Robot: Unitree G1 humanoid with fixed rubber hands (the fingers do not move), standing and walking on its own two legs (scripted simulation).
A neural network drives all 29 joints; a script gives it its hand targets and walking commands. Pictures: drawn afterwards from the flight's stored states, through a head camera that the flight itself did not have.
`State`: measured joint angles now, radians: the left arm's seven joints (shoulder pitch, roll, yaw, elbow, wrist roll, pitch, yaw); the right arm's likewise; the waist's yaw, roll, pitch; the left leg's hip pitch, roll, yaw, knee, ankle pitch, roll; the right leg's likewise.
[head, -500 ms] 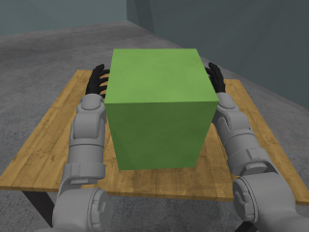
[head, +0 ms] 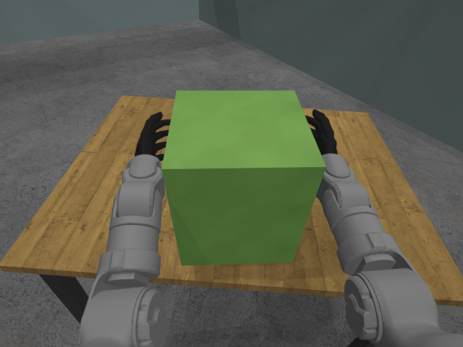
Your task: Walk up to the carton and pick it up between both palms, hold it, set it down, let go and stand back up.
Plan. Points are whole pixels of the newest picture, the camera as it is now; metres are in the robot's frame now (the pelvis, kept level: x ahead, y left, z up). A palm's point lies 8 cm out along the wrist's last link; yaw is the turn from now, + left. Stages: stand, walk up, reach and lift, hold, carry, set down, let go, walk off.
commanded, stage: set down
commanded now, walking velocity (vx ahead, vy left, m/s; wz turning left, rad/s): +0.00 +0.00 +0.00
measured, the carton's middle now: (236, 179) +0.38 +0.00 +0.12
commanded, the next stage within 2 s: none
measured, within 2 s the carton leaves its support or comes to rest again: rests again in 1.40 s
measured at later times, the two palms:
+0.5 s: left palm (146, 165) +0.38 +0.16 +0.15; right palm (316, 161) +0.39 -0.14 +0.16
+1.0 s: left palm (151, 178) +0.38 +0.16 +0.12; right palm (315, 172) +0.39 -0.14 +0.13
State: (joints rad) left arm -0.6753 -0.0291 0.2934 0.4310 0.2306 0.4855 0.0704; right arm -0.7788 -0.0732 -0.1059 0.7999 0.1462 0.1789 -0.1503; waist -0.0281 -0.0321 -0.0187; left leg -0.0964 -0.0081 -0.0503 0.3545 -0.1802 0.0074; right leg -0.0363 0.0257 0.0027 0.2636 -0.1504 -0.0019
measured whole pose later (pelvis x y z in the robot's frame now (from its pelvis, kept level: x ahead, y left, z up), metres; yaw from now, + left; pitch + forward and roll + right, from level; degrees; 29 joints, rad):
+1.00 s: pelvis +0.00 +0.00 +0.00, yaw +0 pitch -1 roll -1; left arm -0.63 -0.02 0.28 0.59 0.18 0.32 0.09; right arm -0.71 -0.05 -0.14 0.84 0.07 0.11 -0.14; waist -0.01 -0.02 -0.05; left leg -0.17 -0.01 -0.05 0.36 -0.17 0.01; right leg -0.10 0.02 -0.01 0.26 -0.14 0.00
